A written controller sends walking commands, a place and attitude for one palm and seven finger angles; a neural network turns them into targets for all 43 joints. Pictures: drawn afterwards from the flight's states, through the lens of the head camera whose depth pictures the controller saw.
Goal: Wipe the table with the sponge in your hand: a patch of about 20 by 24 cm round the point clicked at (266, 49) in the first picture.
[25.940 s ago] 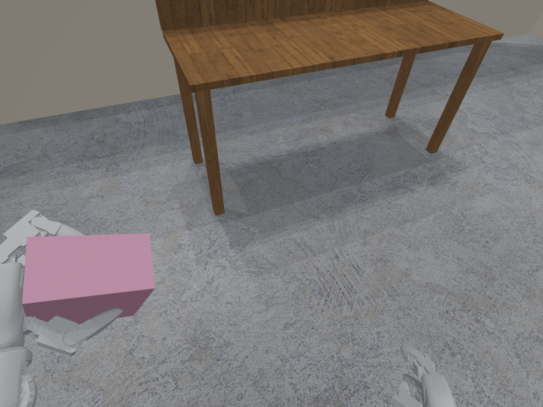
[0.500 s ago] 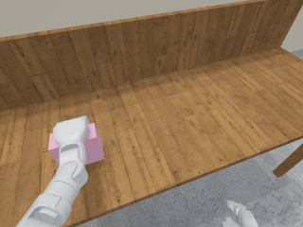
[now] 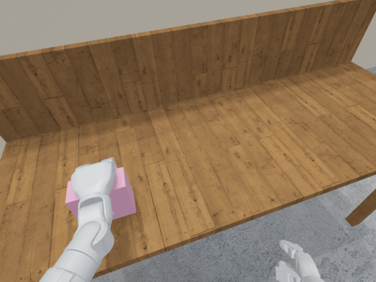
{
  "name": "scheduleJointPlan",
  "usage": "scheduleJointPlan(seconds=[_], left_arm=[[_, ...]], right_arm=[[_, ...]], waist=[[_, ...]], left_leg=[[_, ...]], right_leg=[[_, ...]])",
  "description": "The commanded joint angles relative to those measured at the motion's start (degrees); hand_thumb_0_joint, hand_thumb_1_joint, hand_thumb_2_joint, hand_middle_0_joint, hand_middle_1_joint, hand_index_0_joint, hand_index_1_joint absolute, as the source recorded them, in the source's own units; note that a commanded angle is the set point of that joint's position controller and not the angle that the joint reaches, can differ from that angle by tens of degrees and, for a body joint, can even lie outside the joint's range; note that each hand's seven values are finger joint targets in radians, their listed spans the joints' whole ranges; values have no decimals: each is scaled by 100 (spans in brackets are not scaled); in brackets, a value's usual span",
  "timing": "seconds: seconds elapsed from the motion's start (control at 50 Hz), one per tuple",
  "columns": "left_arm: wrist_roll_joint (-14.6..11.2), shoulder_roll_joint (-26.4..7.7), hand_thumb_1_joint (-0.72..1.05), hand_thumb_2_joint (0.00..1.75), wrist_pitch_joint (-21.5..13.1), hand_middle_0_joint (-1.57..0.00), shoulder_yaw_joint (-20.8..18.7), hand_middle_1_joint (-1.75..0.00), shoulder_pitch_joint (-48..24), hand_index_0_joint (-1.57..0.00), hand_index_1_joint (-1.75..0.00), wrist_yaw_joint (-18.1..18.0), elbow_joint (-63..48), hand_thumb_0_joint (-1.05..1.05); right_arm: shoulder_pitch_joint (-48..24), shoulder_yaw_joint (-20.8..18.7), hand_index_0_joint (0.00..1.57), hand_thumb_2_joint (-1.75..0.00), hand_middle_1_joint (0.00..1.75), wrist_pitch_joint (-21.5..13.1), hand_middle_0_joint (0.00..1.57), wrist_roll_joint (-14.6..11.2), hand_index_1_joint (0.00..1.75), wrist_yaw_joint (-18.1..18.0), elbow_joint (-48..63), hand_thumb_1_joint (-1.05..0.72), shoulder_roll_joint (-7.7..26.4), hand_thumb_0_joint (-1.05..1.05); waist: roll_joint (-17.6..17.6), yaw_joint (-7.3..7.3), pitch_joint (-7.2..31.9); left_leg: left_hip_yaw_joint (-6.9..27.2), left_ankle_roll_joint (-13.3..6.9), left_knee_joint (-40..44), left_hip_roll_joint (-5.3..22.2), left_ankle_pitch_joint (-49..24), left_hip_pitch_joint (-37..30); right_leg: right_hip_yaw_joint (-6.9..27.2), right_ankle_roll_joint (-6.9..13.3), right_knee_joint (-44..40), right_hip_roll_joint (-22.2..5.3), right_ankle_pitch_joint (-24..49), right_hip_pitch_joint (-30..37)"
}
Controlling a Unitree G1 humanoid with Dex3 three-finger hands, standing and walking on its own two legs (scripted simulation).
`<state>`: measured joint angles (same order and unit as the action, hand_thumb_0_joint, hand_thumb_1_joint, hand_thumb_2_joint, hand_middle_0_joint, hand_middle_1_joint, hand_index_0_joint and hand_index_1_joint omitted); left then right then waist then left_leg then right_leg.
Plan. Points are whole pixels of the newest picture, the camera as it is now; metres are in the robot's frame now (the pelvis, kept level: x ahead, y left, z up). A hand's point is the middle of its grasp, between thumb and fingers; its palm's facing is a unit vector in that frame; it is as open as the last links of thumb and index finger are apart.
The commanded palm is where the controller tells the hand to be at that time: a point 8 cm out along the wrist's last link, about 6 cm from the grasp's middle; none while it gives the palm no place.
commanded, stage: wipe back along the middle lane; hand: left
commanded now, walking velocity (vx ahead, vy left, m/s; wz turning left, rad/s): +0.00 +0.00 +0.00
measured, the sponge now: (105, 201) +0.30 +0.24 -0.02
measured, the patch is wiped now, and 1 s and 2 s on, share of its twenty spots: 0.55 0.60 0.60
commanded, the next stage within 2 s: slide across to the third lane in 0.36 s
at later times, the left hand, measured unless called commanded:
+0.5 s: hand (105, 200) +0.28 +0.23 +0.02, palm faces -0.03 -0.05 -1.00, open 10.5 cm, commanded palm +0.24 +0.21 +0.05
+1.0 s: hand (115, 198) +0.29 +0.21 +0.02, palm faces -0.06 -0.04 -1.00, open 10.5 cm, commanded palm +0.26 +0.16 +0.07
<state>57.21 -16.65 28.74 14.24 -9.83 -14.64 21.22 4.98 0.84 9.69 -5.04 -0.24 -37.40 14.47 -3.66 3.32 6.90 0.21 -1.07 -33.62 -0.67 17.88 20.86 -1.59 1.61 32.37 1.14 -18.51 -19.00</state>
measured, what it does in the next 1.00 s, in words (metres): stands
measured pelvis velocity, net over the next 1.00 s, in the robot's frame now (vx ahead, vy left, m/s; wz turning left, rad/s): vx -0.02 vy -0.01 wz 0.02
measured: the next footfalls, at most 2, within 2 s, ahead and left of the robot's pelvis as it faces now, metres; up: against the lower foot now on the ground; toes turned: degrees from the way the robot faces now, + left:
none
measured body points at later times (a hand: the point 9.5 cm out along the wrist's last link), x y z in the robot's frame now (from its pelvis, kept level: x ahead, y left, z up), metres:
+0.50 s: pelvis -0.01 -0.01 +0.00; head -0.02 -0.04 +0.45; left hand +0.28 +0.23 +0.07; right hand +0.20 -0.24 -0.10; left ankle -0.01 +0.11 -0.73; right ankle -0.02 -0.11 -0.73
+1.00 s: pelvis -0.02 -0.01 +0.00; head -0.03 -0.04 +0.45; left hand +0.29 +0.20 +0.07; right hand +0.20 -0.21 -0.10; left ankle -0.01 +0.11 -0.73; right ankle -0.02 -0.11 -0.73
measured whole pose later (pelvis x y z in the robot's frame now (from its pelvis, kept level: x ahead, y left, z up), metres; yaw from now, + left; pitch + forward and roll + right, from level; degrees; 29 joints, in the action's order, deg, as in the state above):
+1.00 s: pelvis -0.02 -0.01 +0.00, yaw +1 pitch +3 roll +0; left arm 56.3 -13.6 28.1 20.7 -15.7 -14.0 27.2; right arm 3.2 0.3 7.2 -5.2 -0.8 -39.2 13.2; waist -4.3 5.0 6.0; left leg 1.3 -0.5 -33.6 -0.9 15.9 21.0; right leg -2.6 2.2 33.5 0.9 -17.5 -19.3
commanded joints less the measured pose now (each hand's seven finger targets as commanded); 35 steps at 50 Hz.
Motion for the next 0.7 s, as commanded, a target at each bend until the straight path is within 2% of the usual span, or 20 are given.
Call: scheduleJointPlan(seconds=[0.0,0.02,0.04,0.06,0.12,0.14,0.16,0.22,0.24,0.26,0.34,0.36,0.42,0.44,0.46,0.54,0.56,0.62,0.64,0.68], left_arm=[[-237,-118,10,130,-35,-120,22,-160,65,-120,-160,236,-575,0],[-235,-61,10,130,-28,-120,96,-160,39,-120,-160,243,-677,0],[-259,-323,10,130,-19,-120,-167,-160,79,-120,-160,219,-724,0],[-248,-21,10,130,2,-120,135,-160,30,-120,-160,241,-793,0],[-222,-133,10,130,39,-120,35,-160,-91,-120,-160,211,-727,0],[-212,-467,10,130,42,-120,-291,-160,-153,-120,-160,173,-710,0],[-179,-158,10,130,67,-120,6,-160,-238,-120,-160,188,-714,0],[-102,-125,10,130,17,-120,46,-160,-115,-120,-160,191,-592,0],[-100,-435,10,130,-1,-120,-264,-160,-107,-120,-160,161,-548,0],[-94,-47,10,130,-5,-120,116,-160,-228,-120,-160,191,-613,0],[-140,-462,10,130,-66,-120,-351,-160,-10,-120,-160,143,-519,0],[-141,-171,10,130,-53,-120,-51,-160,-161,-120,-160,171,-560,0],[-122,-234,10,130,-44,-120,-112,-160,-146,-120,-160,160,-447,0],[-136,-503,10,130,-44,-120,-382,-160,-235,-120,-160,138,-451,0],[-125,-152,10,130,-24,-120,-16,-160,-428,-120,-160,165,-565,0],[-143,-255,10,130,-69,-120,-55,-160,-669,-120,-160,161,-833,0],[-179,47,10,130,-89,-120,244,-160,-782,-120,-160,175,-924,0],[-200,126,10,130,-159,-120,362,-160,-869,-120,-160,196,-965,0],[-214,-83,10,130,-189,-120,168,-160,-1005,-120,-160,173,-1014,0],[-209,218,10,130,-221,-120,505,-160,-1261,-120,-160,181,-1001,0]], right_arm=[[-1006,-228,20,-90,30,-292,20,-28,30,-4,1014,-90,616,0],[-1041,-218,20,-90,30,-291,20,-25,30,2,1030,-90,609,0],[-1075,-241,20,-90,30,-276,20,-20,30,-4,998,-90,655,0],[-1068,-229,20,-90,30,-273,20,-18,30,-7,1044,-90,617,0],[-1086,-210,20,-90,30,-286,20,-29,30,-37,1008,-90,616,0],[-1099,-237,20,-90,30,-278,20,-25,30,-65,948,-90,667,0],[-1095,-221,20,-90,30,-283,20,-26,30,-77,1000,-90,619,0],[-1082,-220,20,-90,30,-332,20,-23,30,-65,993,-90,601,0],[-1060,-247,20,-90,30,-331,20,-14,30,-72,943,-90,657,0],[-1059,-228,20,-90,30,-327,20,-9,30,-74,1005,-90,608,0],[-1062,-251,20,-90,30,-347,20,-5,30,-92,959,-90,653,0],[-1036,-240,20,-90,30,-337,20,-6,30,-103,1004,-90,621,0],[-1042,-229,20,-90,30,-361,20,-21,30,-114,993,-90,611,0],[-1054,-246,20,-90,30,-350,20,-12,30,-136,952,-90,665,0],[-1056,-240,20,-90,30,-351,20,-14,30,-139,1002,-90,625,0],[-1122,-282,20,-90,30,-380,20,-5,30,-118,986,-90,627,0],[-1103,-278,20,-90,30,-394,20,-17,30,-110,1026,-90,573,0],[-1140,-270,20,-90,30,-426,20,-20,30,-86,990,-90,553,0],[-1141,-287,20,-90,30,-436,20,-19,30,-92,953,-90,578,0],[-1151,-270,20,-90,30,-466,20,-41,30,-92,950,-90,522,0]], waist=[[811,22,817],[809,3,752],[786,42,680],[782,-6,718],[890,-7,568],[829,31,544],[731,-3,602],[710,31,670],[735,61,668],[667,-3,724],[738,86,726],[752,1,724],[770,32,670],[785,52,638],[743,-22,704],[625,-3,860],[603,-65,896],[708,-84,824],[663,-63,843],[680,-131,749]], left_leg=[[186,-87,248,-119,-1729,-431],[184,-83,283,-120,-1668,-405],[213,-78,307,-109,-1560,-384],[171,-100,288,-121,-1555,-414],[174,-90,334,-131,-1399,-356],[195,-81,356,-125,-1276,-341],[146,-99,337,-145,-1269,-379],[153,-87,289,-165,-1367,-383],[187,-74,289,-152,-1339,-354],[143,-91,269,-166,-1338,-371],[161,-80,251,-178,-1276,-272],[116,-98,233,-176,-1278,-292],[121,-87,258,-176,-1181,-243],[155,-83,287,-166,-1088,-212],[122,-107,276,-172,-1110,-270],[198,-119,283,-142,-1214,-438],[161,-143,273,-137,-1231,-500],[198,-145,310,-113,-1235,-542],[244,-134,345,-97,-1187,-567],[240,-149,361,-87,-1127,-634]], right_leg=[[256,238,-313,56,2447,592],[265,236,-322,50,2419,573],[315,258,-356,69,2273,543],[245,233,-349,62,2258,546],[308,227,-393,64,2093,457],[398,252,-427,85,1939,423],[288,231,-410,71,1899,432],[341,253,-344,68,2052,426],[394,277,-342,89,2019,413],[315,251,-328,72,2024,415],[460,265,-350,77,2097,452],[380,238,-338,63,2116,440],[408,227,-374,59,1903,365],[463,251,-408,82,1780,336],[368,225,-394,67,1768,343],[401,259,-405,78,1767,353],[306,238,-391,62,1786,368],[289,230,-422,60,1766,318],[331,256,-436,93,1625,311],[232,231,-466,84,1478,197]])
